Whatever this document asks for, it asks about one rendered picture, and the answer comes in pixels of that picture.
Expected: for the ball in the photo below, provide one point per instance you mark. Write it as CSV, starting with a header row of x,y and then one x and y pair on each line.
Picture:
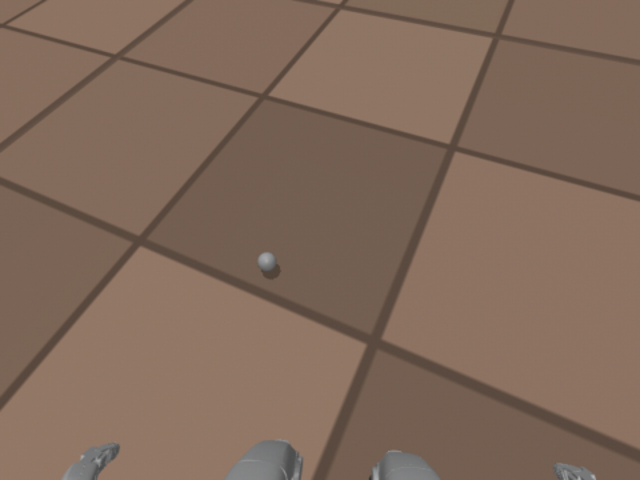
x,y
267,261

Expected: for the left robot hand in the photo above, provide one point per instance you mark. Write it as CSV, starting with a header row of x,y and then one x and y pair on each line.
x,y
92,462

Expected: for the right robot hand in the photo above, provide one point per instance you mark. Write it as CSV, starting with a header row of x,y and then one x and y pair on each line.
x,y
569,472

